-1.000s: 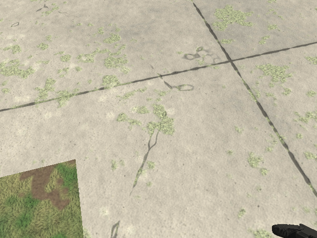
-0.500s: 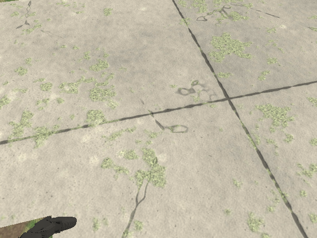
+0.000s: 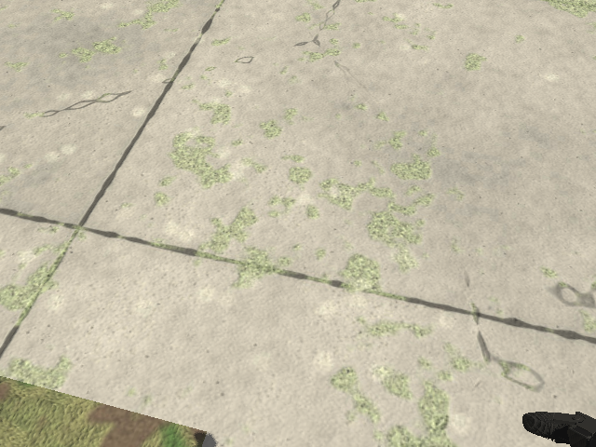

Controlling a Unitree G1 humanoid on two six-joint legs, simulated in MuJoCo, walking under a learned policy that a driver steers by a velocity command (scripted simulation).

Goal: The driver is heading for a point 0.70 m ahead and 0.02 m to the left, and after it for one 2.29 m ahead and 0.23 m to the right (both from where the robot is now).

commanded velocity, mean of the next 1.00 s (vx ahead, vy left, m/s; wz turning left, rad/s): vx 0.45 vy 0.00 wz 0.18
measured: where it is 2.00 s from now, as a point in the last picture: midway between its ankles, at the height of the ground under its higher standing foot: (312, 343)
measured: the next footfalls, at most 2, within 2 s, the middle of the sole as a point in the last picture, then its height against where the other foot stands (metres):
left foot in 0.08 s outside the picture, level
right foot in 0.60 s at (346, 410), level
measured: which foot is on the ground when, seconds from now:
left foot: up 0.00-0.06, down 0.08-0.62, up 0.64-1.00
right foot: down 0.00-0.10, up 0.12-0.58, down 0.60-1.00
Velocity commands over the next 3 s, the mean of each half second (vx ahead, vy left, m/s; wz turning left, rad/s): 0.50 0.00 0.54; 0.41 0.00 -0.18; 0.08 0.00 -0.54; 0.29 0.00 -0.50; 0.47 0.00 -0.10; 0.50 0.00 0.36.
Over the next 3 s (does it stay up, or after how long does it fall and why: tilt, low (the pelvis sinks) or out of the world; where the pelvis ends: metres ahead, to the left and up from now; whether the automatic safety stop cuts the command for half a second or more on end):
stays up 1.22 -0.17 -0.02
